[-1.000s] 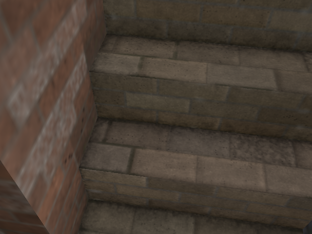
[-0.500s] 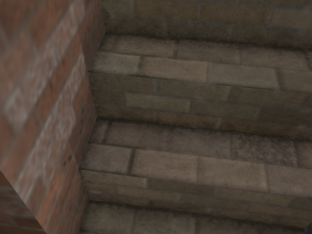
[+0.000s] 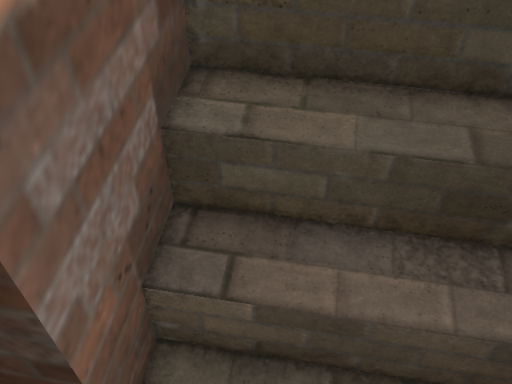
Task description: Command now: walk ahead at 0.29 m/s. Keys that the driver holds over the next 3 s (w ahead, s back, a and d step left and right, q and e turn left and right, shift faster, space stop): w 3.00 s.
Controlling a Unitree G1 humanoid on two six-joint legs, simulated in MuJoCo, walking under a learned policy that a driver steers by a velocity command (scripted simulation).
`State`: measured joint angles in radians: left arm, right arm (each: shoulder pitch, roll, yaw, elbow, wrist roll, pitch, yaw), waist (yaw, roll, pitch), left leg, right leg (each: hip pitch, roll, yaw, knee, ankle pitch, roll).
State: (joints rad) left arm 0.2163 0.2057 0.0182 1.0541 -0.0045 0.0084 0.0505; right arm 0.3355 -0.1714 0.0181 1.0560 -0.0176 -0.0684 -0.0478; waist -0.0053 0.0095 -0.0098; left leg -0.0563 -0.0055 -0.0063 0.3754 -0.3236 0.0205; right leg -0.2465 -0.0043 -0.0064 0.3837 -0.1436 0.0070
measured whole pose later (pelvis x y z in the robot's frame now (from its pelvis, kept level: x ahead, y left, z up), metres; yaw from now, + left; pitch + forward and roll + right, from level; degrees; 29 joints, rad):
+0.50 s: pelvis +0.06 +0.00 +0.00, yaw +0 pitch +2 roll -3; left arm 0.18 0.27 0.06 0.95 0.08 0.07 0.03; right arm 0.34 -0.17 0.00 0.92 -0.05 -0.07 -0.10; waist -0.03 -0.08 0.00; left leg -0.24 0.08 0.00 0.49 -0.29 -0.01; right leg -0.58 0.07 0.04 1.52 -0.33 0.00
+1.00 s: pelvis +0.09 -0.13 +0.00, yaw +1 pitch +1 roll +1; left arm 0.33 0.15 -0.04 0.91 0.00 -0.08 0.05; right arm 0.19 -0.19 -0.04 0.84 -0.05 0.08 -0.04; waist -0.02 0.10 0.01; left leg -0.52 -0.05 -0.06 1.30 -0.29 -0.03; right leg -0.20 -0.02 -0.03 0.41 -0.22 -0.02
